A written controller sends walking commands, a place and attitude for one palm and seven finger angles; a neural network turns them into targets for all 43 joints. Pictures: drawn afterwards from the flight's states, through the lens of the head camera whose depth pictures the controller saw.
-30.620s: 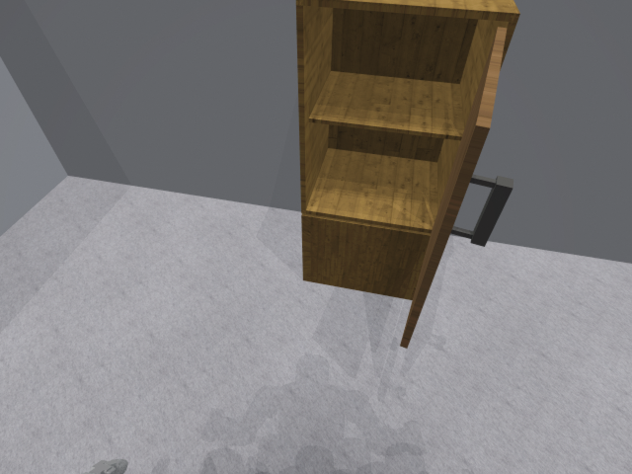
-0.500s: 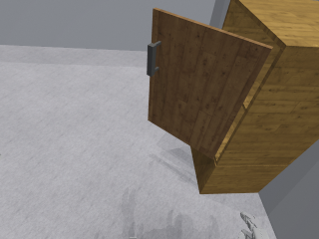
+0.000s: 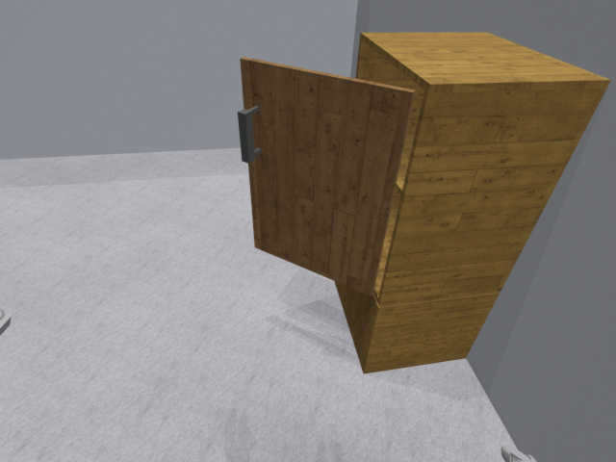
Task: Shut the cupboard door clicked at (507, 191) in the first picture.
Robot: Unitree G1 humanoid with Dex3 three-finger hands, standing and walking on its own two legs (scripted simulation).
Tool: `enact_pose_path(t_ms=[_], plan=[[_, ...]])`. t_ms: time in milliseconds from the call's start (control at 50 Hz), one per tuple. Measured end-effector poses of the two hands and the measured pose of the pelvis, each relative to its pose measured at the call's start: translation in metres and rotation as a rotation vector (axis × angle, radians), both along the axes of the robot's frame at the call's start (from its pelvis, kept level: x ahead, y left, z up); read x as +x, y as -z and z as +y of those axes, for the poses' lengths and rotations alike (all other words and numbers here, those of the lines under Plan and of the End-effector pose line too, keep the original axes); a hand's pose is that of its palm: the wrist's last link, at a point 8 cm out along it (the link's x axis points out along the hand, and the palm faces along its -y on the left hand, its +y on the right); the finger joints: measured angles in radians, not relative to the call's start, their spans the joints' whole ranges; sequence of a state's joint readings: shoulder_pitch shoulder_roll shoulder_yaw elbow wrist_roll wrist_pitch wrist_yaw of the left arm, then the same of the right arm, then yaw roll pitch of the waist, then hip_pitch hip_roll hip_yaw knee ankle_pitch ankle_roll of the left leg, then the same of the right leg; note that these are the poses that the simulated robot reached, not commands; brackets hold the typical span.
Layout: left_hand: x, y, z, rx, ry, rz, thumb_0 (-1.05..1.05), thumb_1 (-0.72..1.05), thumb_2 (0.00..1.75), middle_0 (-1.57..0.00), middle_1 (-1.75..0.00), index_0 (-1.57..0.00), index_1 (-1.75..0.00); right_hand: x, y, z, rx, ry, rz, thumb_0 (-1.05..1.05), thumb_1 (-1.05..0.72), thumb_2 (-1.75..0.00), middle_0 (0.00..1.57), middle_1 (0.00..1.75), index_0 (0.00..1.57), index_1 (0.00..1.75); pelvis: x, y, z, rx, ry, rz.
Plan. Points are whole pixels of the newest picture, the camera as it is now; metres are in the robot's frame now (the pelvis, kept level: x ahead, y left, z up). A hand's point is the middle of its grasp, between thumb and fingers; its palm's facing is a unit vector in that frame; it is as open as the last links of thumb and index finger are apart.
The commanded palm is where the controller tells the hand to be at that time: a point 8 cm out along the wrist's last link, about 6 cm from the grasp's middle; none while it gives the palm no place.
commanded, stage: stop stepping back and stand still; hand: left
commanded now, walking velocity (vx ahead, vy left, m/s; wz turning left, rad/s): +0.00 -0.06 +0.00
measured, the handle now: (251, 134) +0.87 +0.19 +0.08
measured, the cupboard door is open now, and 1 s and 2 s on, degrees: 51 51 51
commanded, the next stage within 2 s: let the arm hang, fingers relaxed in 1.02 s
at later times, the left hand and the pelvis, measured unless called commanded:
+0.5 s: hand out of the picture +0.09 +0.37 +0.19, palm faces +0.58 -0.73 -0.37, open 7.4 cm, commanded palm +0.06 +0.37 +0.20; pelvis -0.08 +0.07 +0.02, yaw +0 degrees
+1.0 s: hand out of the picture +0.12 +0.37 +0.16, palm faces +0.42 -0.73 -0.54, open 7.4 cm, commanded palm +0.06 +0.39 +0.20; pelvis -0.08 +0.09 +0.01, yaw +0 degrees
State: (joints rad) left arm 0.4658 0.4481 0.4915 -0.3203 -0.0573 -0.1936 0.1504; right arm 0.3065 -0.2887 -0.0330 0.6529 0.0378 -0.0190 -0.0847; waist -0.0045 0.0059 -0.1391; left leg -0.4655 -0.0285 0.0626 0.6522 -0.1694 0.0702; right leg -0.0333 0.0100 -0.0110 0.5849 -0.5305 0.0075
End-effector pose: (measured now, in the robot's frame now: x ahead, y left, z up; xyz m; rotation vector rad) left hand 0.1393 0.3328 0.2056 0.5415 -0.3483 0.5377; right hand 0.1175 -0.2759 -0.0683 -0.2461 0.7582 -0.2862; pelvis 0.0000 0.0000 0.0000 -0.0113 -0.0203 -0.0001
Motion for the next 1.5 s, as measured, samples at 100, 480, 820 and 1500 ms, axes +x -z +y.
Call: enact_pose_path(t_ms=[100, 480, 820, 1500], plan=[[0.0, 0.047, -0.005, -0.187, 0.053, 0.049, 0.01, 0.89, 0.9, -0.2, -0.3, -0.2, -0.3, -0.038, 0.001, 0.011, -0.028, 0.021, 0.047, 0.01, -0.91, -0.9, 0.2, 0.3, 0.2, 0.3, -0.018, 0.003, 0.015, -0.026, -0.027, -0.038], [-0.096, -0.014, 0.061, 0.005, 0.004, 0.041, 0.0, 0.89, 0.89, -0.21, -0.3, -0.21, -0.3, -0.074, -0.002, 0.125, 0.11, -0.108, 0.049, 0.01, -0.9, -0.9, 0.2, 0.3, 0.2, 0.3, -0.081, -0.018, 0.069, 0.007, 0.01, 0.024], [-0.062, -0.051, 0.057, 0.21, 0.247, 0.015, 0.01, 0.89, 0.89, -0.21, -0.3, -0.21, -0.3, -0.051, -0.025, 0.173, 0.115, -0.148, -0.014, 0.01, -0.9, -0.9, 0.2, 0.3, 0.2, 0.3, -0.087, -0.022, 0.101, -0.031, 0.004, 0.018], [-0.214, 0.323, -0.026, -0.719, -0.061, 1.48, -0.02, 0.98, 0.89, -0.21, -0.3, -0.21, -0.3, -0.142, 0.04, 0.114, 0.112, -0.136, 0.455, 0.01, -0.91, -0.9, 0.2, 0.3, 0.2, 0.3, -0.105, -0.017, 0.072, 0.011, -0.085, 0.008]])
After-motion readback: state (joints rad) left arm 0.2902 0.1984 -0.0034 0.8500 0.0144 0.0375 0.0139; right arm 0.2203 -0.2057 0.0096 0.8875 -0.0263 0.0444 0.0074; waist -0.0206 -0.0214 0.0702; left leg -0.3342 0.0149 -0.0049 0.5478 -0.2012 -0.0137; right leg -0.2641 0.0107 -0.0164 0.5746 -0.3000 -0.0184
